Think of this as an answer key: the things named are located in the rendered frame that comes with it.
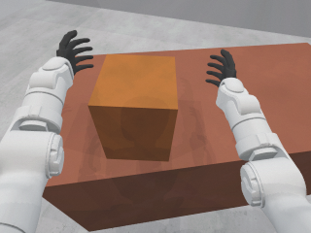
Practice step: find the robot right hand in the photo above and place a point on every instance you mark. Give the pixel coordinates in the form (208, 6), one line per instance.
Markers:
(227, 69)

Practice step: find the robot left forearm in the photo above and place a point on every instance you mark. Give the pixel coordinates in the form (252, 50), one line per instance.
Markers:
(44, 98)

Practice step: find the robot right upper arm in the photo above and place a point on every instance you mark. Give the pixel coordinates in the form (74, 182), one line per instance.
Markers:
(275, 186)

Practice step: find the carton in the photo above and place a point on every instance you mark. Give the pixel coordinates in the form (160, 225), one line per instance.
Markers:
(134, 106)

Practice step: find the pedestal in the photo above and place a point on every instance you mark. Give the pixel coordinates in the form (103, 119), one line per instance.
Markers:
(203, 173)

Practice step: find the robot left upper arm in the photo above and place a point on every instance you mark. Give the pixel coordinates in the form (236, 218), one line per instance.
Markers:
(28, 159)

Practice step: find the robot right forearm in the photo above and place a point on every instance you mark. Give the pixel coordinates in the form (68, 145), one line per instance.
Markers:
(254, 138)

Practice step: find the robot left hand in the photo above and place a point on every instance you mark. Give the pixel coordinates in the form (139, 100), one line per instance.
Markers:
(66, 50)

